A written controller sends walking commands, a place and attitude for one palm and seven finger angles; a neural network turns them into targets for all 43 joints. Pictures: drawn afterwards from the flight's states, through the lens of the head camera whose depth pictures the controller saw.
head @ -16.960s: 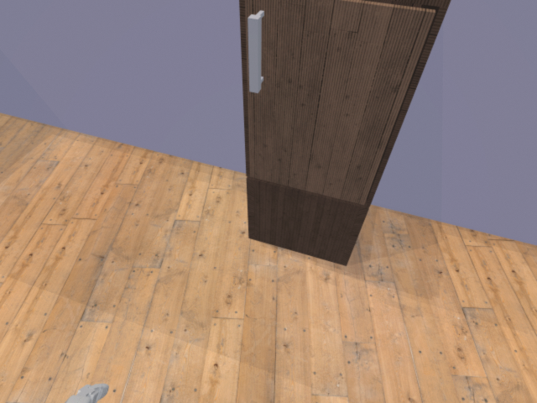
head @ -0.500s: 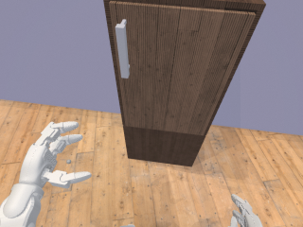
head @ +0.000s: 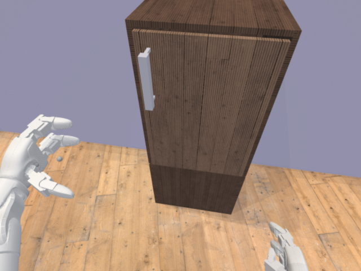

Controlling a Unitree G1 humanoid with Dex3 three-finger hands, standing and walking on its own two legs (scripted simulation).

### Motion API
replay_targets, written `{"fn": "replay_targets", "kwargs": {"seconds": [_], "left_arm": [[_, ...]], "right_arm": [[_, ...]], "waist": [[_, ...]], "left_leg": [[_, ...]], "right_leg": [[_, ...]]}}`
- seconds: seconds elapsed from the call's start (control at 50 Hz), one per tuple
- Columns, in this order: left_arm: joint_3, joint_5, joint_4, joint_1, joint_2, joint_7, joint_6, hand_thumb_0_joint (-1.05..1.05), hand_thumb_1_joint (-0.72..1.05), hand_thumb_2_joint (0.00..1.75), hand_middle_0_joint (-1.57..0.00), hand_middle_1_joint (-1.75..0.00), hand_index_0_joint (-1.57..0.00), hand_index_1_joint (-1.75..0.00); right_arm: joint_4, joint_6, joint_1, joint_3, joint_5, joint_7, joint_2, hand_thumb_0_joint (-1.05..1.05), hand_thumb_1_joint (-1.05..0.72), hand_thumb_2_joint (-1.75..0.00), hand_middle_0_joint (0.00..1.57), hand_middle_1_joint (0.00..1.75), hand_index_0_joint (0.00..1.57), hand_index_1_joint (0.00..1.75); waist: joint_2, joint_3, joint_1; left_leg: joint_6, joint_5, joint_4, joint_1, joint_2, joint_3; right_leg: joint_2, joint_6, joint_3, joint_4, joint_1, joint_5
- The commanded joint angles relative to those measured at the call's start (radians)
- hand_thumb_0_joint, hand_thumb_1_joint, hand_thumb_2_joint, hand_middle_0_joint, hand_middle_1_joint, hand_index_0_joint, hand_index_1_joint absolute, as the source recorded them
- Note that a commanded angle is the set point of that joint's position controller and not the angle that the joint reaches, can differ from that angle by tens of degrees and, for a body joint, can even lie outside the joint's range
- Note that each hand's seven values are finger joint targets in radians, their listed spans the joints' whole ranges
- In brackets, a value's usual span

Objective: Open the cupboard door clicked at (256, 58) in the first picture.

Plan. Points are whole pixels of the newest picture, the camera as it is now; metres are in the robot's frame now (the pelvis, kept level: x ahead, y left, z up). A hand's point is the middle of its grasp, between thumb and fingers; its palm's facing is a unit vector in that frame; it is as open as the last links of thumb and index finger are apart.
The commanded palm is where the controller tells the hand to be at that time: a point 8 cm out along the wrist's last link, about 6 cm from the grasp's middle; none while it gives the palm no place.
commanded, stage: raise the hand with hooked fingers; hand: left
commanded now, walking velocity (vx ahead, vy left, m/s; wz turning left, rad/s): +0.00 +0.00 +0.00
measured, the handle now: (148, 80) +0.60 +0.16 +0.13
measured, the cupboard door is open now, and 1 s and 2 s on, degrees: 0 0 0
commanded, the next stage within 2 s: move the hooked fingers beside the handle in 0.58 s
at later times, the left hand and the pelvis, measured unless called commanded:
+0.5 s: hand (72, 147) +0.30 +0.25 +0.15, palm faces +0.04 -1.00 -0.07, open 14.0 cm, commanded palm +0.27 +0.29 +0.15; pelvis +0.00 -0.02 +0.00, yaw -1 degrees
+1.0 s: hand (82, 133) +0.34 +0.25 +0.14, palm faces +0.00 -1.00 -0.05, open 14.0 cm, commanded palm +0.32 +0.30 +0.15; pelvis +0.00 -0.01 +0.00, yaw +0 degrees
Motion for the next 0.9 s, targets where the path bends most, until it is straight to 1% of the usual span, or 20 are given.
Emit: {"fn": "replay_targets", "kwargs": {"seconds": [0.0,0.06,0.12,0.18,0.2,0.22,0.24,0.26,0.3,0.32,0.36,0.52,0.6,0.62,0.64,0.74,0.76,0.78,0.82,0.88], "left_arm": [[0.112,-0.034,-0.102,-0.351,0.282,-0.024,-0.045,0.0,-0.5,0.3,-0.3,-1.2,-0.3,-1.2],[0.094,-0.029,-0.033,-0.391,0.301,-0.06,0.006,0.0,-0.5,0.3,-0.3,-1.2,-0.3,-1.2],[0.06,-0.033,-0.022,-0.347,0.259,-0.085,0.026,0.0,-0.5,0.3,-0.3,-1.2,-0.3,-1.2],[0.119,-0.043,-0.075,-0.325,0.307,-0.084,0.005,0.0,-0.5,0.3,-0.3,-1.2,-0.3,-1.2],[0.137,-0.048,-0.099,-0.324,0.319,-0.078,-0.009,0.0,-0.5,0.3,-0.3,-1.2,-0.3,-1.2],[0.167,-0.052,-0.11,-0.324,0.349,-0.066,-0.022,0.0,-0.5,0.3,-0.3,-1.2,-0.3,-1.2],[0.166,-0.052,-0.12,-0.339,0.343,-0.059,-0.031,0.0,-0.5,0.3,-0.3,-1.2,-0.3,-1.2],[0.176,-0.052,-0.118,-0.344,0.341,-0.045,-0.041,0.0,-0.5,0.3,-0.3,-1.2,-0.3,-1.2],[0.172,-0.04,-0.137,-0.372,0.336,-0.021,-0.057,0.0,-0.5,0.3,-0.3,-1.2,-0.3,-1.2],[0.179,-0.034,-0.157,-0.385,0.355,-0.012,-0.06,0.0,-0.5,0.3,-0.3,-1.2,-0.3,-1.2],[0.155,-0.021,-0.153,-0.388,0.328,-0.003,-0.057,0.0,-0.5,0.3,-0.3,-1.2,-0.3,-1.2],[0.111,-0.033,-0.052,-0.347,0.286,-0.043,-0.016,0.0,-0.5,0.3,-0.3,-1.2,-0.3,-1.2],[0.13,-0.032,-0.097,-0.364,0.304,-0.041,-0.023,0.0,-0.5,0.3,-0.3,-1.2,-0.3,-1.2],[0.138,-0.035,-0.103,-0.359,0.315,-0.035,-0.025,0.0,-0.5,0.3,-0.3,-1.2,-0.3,-1.2],[0.132,-0.035,-0.116,-0.368,0.308,-0.036,-0.032,0.0,-0.5,0.3,-0.3,-1.2,-0.3,-1.2],[0.13,-0.027,-0.068,-0.455,0.319,-0.017,-0.05,0.0,-0.5,0.3,-0.3,-1.2,-0.3,-1.2],[0.12,-0.016,-0.043,-0.49,0.322,-0.017,-0.05,0.0,-0.5,0.3,-0.3,-1.2,-0.3,-1.2],[0.077,-0.008,-0.033,-0.545,0.292,-0.018,-0.051,0.0,-0.5,0.3,-0.3,-1.2,-0.3,-1.2],[0.029,-0.002,0.032,-0.611,0.266,-0.017,-0.044,0.0,-0.5,0.3,-0.3,-1.2,-0.3,-1.2],[0.033,0.022,0.11,-0.699,0.304,-0.016,-0.047,0.0,-0.5,0.3,-0.3,-1.2,-0.3,-1.2]], "right_arm": [[-0.134,-0.046,-0.093,-0.064,0.009,-0.013,-0.145,0.0,-0.9,-0.9,0.2,0.3,0.2,0.3],[-0.137,-0.038,-0.092,-0.066,0.017,-0.015,-0.155,0.0,-0.9,-0.9,0.2,0.3,0.2,0.3],[-0.157,-0.037,-0.09,-0.068,0.017,-0.005,-0.153,0.0,-0.9,-0.9,0.2,0.3,0.2,0.3],[-0.173,-0.037,-0.089,-0.076,0.013,0.006,-0.155,0.0,-0.9,-0.9,0.2,0.3,0.2,0.3],[-0.175,-0.04,-0.096,-0.078,0.012,0.008,-0.153,0.0,-0.9,-0.9,0.2,0.3,0.2,0.3],[-0.173,-0.038,-0.088,-0.075,0.008,0.012,-0.153,0.0,-0.9,-0.9,0.2,0.3,0.2,0.3],[-0.174,-0.039,-0.096,-0.076,0.009,0.012,-0.149,0.0,-0.9,-0.9,0.2,0.3,0.2,0.3],[-0.171,-0.038,-0.091,-0.077,0.01,0.011,-0.145,0.0,-0.9,-0.9,0.2,0.3,0.2,0.3],[-0.167,-0.043,-0.096,-0.076,0.011,0.008,-0.142,0.0,-0.9,-0.9,0.2,0.3,0.2,0.3],[-0.168,-0.043,-0.096,-0.076,0.007,0.006,-0.142,0.0,-0.9,-0.9,0.2,0.3,0.2,0.3],[-0.164,-0.046,-0.092,-0.077,0.01,0.002,-0.138,0.0,-0.9,-0.9,0.2,0.3,0.2,0.3],[-0.152,-0.039,-0.086,-0.077,0.016,-0.009,-0.15,0.0,-0.9,-0.9,0.2,0.3,0.2,0.3],[-0.162,-0.042,-0.096,-0.078,0.016,-0.008,-0.144,0.0,-0.9,-0.9,0.2,0.3,0.2,0.3],[-0.162,-0.04,-0.09,-0.076,0.014,-0.005,-0.143,0.0,-0.9,-0.9,0.2,0.3,0.2,0.3],[-0.163,-0.042,-0.098,-0.077,0.015,-0.005,-0.141,0.0,-0.9,-0.9,0.2,0.3,0.2,0.3],[-0.143,-0.042,-0.086,-0.075,0.014,-0.013,-0.143,0.0,-0.9,-0.9,0.2,0.3,0.2,0.3],[-0.134,-0.039,-0.079,-0.074,0.016,-0.017,-0.145,0.0,-0.9,-0.9,0.2,0.3,0.2,0.3],[-0.128,-0.04,-0.08,-0.071,0.018,-0.021,-0.143,0.0,-0.9,-0.9,0.2,0.3,0.2,0.3],[-0.118,-0.037,-0.074,-0.069,0.021,-0.027,-0.147,0.0,-0.9,-0.9,0.2,0.3,0.2,0.3],[-0.103,-0.035,-0.058,-0.072,0.02,-0.032,-0.159,0.0,-0.9,-0.9,0.2,0.3,0.2,0.3]], "waist": [[0.064,-0.124,-0.026],[0.042,-0.118,-0.026],[0.017,-0.149,-0.017],[-0.029,-0.223,-0.004],[-0.013,-0.234,0.0],[-0.028,-0.231,0.007],[0.008,-0.22,0.003],[-0.01,-0.206,0.0],[0.07,-0.184,-0.002],[0.082,-0.182,0.002],[0.094,-0.19,-0.009],[-0.017,-0.129,-0.015],[0.024,-0.194,-0.01],[0.002,-0.19,-0.005],[0.033,-0.189,-0.01],[0.013,-0.163,-0.026],[0.037,-0.152,-0.036],[0.061,-0.144,-0.049],[0.025,-0.102,-0.065],[0.04,-0.15,-0.069]], "left_leg": [[0.002,0.156,-0.117,0.12,0.001,-0.058],[0.007,0.155,-0.117,0.105,-0.002,-0.053],[0.008,0.19,-0.107,0.114,-0.005,-0.05],[0.012,0.218,-0.094,0.118,-0.008,-0.043],[0.012,0.225,-0.088,0.12,-0.008,-0.035],[0.012,0.226,-0.087,0.107,-0.008,-0.035],[0.012,0.219,-0.089,0.104,-0.01,-0.029],[0.012,0.203,-0.095,0.103,-0.009,-0.029],[0.01,0.178,-0.106,0.114,-0.009,-0.026],[0.012,0.191,-0.104,0.123,-0.008,-0.024],[0.014,0.188,-0.109,0.132,-0.008,-0.019],[0.014,0.154,-0.106,0.092,-0.006,-0.023],[0.016,0.184,-0.102,0.121,-0.009,-0.019],[0.015,0.186,-0.1,0.118,-0.007,-0.021],[0.014,0.187,-0.103,0.121,-0.009,-0.02],[0.015,0.16,-0.111,0.117,-0.008,-0.025],[0.014,0.147,-0.115,0.122,-0.007,-0.025],[0.013,0.124,-0.118,0.129,-0.008,-0.028],[0.013,0.076,-0.119,0.108,-0.005,-0.035],[0.014,0.067,-0.116,0.106,-0.006,-0.042]], "right_leg": [[0.005,0.002,0.05,-0.107,-0.027,0.172],[-0.004,0.007,0.065,-0.119,-0.019,0.184],[-0.006,0.008,0.069,-0.107,0.0,0.225],[-0.009,0.015,0.079,-0.095,0.033,0.265],[-0.014,0.018,0.09,-0.095,0.042,0.277],[-0.012,0.019,0.093,-0.093,0.056,0.278],[-0.015,0.019,0.1,-0.097,0.048,0.274],[-0.012,0.021,0.094,-0.102,0.038,0.252],[-0.013,0.015,0.092,-0.11,0.019,0.207],[-0.014,0.015,0.1,-0.11,0.03,0.222],[-0.016,0.017,0.097,-0.113,0.03,0.226],[-0.019,0.034,0.113,-0.127,0.009,0.2],[-0.021,0.031,0.108,-0.116,0.029,0.24],[-0.016,0.031,0.107,-0.115,0.032,0.238],[-0.016,0.029,0.105,-0.114,0.028,0.241],[-0.011,0.026,0.1,-0.122,0.005,0.206],[-0.009,0.023,0.092,-0.124,-0.017,0.186],[-0.009,0.021,0.09,-0.128,-0.04,0.156],[-0.01,0.023,0.097,-0.143,-0.073,0.09],[-0.015,0.018,0.095,-0.135,-0.071,0.067]]}}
